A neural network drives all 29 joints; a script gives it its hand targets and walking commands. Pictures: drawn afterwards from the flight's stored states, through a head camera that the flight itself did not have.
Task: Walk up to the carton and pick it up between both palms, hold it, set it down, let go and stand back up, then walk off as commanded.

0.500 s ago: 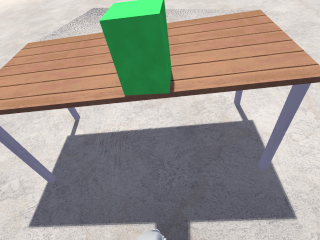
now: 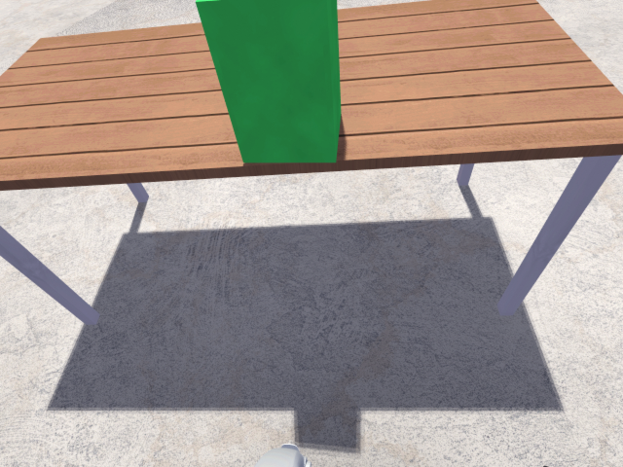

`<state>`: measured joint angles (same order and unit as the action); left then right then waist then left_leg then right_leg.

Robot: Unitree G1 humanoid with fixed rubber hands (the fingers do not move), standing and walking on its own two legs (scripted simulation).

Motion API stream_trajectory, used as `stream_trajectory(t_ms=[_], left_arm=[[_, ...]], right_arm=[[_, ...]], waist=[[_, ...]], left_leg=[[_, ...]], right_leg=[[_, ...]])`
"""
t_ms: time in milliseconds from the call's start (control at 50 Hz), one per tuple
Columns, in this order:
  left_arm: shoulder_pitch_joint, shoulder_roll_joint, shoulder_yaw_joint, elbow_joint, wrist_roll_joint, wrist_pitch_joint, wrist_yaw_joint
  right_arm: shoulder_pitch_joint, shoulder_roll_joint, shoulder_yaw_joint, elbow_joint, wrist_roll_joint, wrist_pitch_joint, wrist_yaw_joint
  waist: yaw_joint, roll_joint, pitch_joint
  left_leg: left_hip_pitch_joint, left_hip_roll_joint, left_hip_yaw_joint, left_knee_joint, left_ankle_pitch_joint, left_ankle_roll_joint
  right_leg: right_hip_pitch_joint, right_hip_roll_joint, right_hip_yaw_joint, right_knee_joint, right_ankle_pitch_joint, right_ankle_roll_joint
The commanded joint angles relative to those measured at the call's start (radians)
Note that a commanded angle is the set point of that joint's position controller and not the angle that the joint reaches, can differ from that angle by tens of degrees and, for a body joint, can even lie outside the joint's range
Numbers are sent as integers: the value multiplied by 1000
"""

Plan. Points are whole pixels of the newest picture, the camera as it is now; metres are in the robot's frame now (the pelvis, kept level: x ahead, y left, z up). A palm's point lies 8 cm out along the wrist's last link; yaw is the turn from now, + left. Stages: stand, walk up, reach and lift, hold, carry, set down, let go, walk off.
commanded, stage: walk off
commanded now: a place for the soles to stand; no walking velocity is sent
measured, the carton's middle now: (284, 69) +0.74 +0.08 +0.14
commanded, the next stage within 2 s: stand in 0.34 s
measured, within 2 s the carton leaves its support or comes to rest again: neither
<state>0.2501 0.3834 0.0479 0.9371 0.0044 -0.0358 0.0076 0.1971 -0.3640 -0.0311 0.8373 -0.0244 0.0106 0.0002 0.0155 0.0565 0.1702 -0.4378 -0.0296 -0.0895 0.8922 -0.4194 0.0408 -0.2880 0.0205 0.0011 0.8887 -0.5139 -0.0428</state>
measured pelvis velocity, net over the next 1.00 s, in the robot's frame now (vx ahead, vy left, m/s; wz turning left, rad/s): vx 0.01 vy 0.02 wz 0.00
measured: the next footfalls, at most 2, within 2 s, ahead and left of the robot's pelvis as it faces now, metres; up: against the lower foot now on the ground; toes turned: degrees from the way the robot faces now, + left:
none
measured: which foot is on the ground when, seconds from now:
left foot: down 0.00-1.00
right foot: down 0.00-1.00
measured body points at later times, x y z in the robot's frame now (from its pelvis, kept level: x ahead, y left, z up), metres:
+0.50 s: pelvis +0.03 +0.00 +0.00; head +0.08 -0.03 +0.45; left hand +0.08 +0.30 -0.11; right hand +0.14 -0.29 -0.13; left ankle +0.07 +0.14 -0.69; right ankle +0.03 -0.10 -0.70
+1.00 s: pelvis +0.01 +0.02 +0.00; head +0.05 +0.01 +0.45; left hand +0.06 +0.33 -0.12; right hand +0.13 -0.27 -0.12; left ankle +0.08 +0.14 -0.70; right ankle +0.03 -0.10 -0.70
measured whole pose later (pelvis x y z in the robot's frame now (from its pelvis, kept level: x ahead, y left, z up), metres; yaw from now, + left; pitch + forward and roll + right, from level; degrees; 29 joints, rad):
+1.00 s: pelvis +0.01 +0.02 +0.00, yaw +0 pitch -4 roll -1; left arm 0.22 0.35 0.05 0.94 0.00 -0.04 0.02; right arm 0.14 -0.36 -0.03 0.84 -0.02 0.00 0.00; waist 0.02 0.04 0.17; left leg -0.43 -0.04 -0.09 0.86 -0.35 0.00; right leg -0.36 0.01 0.00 0.87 -0.43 -0.03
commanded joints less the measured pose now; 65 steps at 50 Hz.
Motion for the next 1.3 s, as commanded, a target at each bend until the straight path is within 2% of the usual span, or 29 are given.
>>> stream_trajectory(t_ms=[0,80,120,140,160,180,240,300,320,340,360,480,560,600,660,700,740,760,780,820,860,880,920,960,1020,1080,1180,1220,1280], left_arm=[[67,264,72,-57,21,-43,18],[57,248,62,-82,13,-32,29],[-32,226,52,-113,8,-26,27],[-54,192,44,-123,7,-27,28],[-76,174,43,-128,14,-25,28],[-94,192,48,-129,25,-23,28],[-30,207,53,-100,30,-34,19],[84,183,53,-58,23,-45,18],[145,233,66,-45,32,-46,22],[115,247,57,-53,27,-42,27],[77,280,64,-52,27,-44,23],[65,230,55,-68,13,-36,41],[-38,225,51,-90,11,-23,39],[-87,192,41,-99,5,-15,34],[-83,171,37,-88,10,-11,33],[-32,176,36,-66,14,-22,24],[-14,229,46,-57,19,-28,19],[-33,243,46,-67,18,-29,20],[-59,245,47,-70,19,-29,21],[-100,237,42,-82,19,-23,22],[-104,211,35,-88,17,-17,21],[-102,191,31,-83,14,-13,19],[-89,180,30,-69,12,-15,18],[-61,183,31,-57,16,-18,16],[-59,240,48,-54,23,-24,8],[-138,247,53,-77,22,-19,9],[-85,173,38,-81,14,-9,13],[-37,174,39,-64,16,-15,12],[-37,238,55,-61,25,-23,5]], right_arm=[[-49,-231,-76,5,-1,-39,-6],[-39,-202,-64,2,-2,-53,-14],[50,-229,-77,26,-3,-69,-15],[107,-301,-101,37,-8,-76,-19],[120,-305,-108,39,0,-77,-25],[119,-315,-111,43,4,-76,-26],[36,-316,-104,29,-2,-70,-33],[-98,-280,-85,-9,0,-48,-22],[-120,-221,-67,-23,2,-37,-20],[-108,-172,-59,-7,8,-22,-23],[-112,-203,-71,-4,20,-20,-26],[-63,-196,-65,6,15,-33,-28],[-19,-187,-62,28,15,-42,-25],[13,-235,-74,37,2,-58,-25],[-44,-254,-77,25,6,-60,-30],[-101,-241,-69,15,5,-51,-25],[-117,-178,-53,8,15,-37,-19],[-107,-176,-56,18,23,-35,-19],[-86,-177,-58,19,22,-36,-20],[-60,-185,-61,29,20,-43,-18],[-23,-217,-66,37,7,-53,-17],[-26,-237,-73,40,5,-58,-19],[-65,-245,-73,37,5,-57,-18],[-112,-226,-66,25,3,-49,-17],[-100,-193,-65,29,10,-35,-9],[-20,-205,-72,54,12,-42,-9],[-48,-253,-76,40,2,-60,-17],[-111,-246,-71,24,-2,-55,-17],[-97,-197,-64,24,8,-35,-9]], waist=[[32,-172,-97],[17,-144,-153],[-58,-5,-224],[-95,138,-308],[-95,111,-317],[-86,31,-268],[-47,77,-179],[39,45,-194],[68,-139,-218],[44,-190,-169],[38,-140,-134],[30,-191,-224],[-29,-123,-220],[-63,33,-302],[-40,-20,-260],[-3,-18,-226],[8,-106,-232],[2,-105,-218],[-14,-108,-198],[-37,-119,-190],[-55,-45,-224],[-60,-19,-255],[-35,-39,-244],[-15,-39,-212],[-15,-112,-174],[-54,-145,-162],[-35,-24,-229],[1,-17,-214],[-1,-127,-184]], left_leg=[[-206,33,-30,-10,-59,-14],[-94,39,1,-194,-9,10],[270,71,-105,-349,358,65],[451,208,-364,-356,460,155],[487,329,-526,-387,461,242],[442,346,-574,-416,321,281],[299,336,-485,-353,337,258],[37,245,-273,-233,270,148],[-56,111,-96,-6,317,49],[-140,-23,-54,17,-100,-15],[-137,-14,-59,44,-161,-33],[-131,20,-25,-35,-94,-18],[74,41,-15,-260,98,-2],[326,158,-250,-364,430,77],[251,306,-400,-395,397,194],[111,224,-269,-349,257,125],[67,39,-46,-152,201,1],[66,1,-11,-102,86,-14],[68,4,-6,-105,-40,-11],[126,26,-24,-169,31,7],[237,105,-160,-316,212,50],[274,173,-277,-372,200,92],[179,223,-336,-433,106,127],[93,181,-260,-395,57,93],[72,5,-44,-172,-27,1],[153,10,-33,-156,-30,11],[158,234,-377,-473,19,131],[50,218,-313,-433,18,115],[26,9,-59,-179,-41,0]], right_leg=[[229,-284,438,-426,514,-100],[253,-255,333,-219,887,-100],[-13,-141,183,-21,794,-46],[-192,-35,92,184,566,5],[-286,32,37,281,45,17],[-328,30,74,294,-146,-1],[-321,-30,92,185,-160,-5],[15,-45,82,-243,71,-27],[142,-160,306,-455,190,-47],[138,-274,501,-502,358,-76],[105,-332,533,-498,442,-103],[321,-292,405,-286,1018,-91],[136,-244,313,-216,825,-90],[-82,-100,156,-65,545,-29],[-102,-19,33,-34,112,14],[33,-50,63,-228,225,-11],[62,-212,318,-406,301,-98],[37,-270,397,-412,381,-134],[13,-299,417,-398,417,-153],[-41,-265,360,-349,419,-152],[-123,-161,236,-248,320,-83],[-148,-95,159,-198,232,-39],[-64,-50,81,-171,178,-6],[-8,-75,121,-267,151,-21],[-53,-233,382,-477,-7,-118],[-138,-251,375,-440,26,-142],[-60,-35,56,-135,148,3],[40,-48,68,-195,142,-7],[-10,-220,356,-479,-34,-111]])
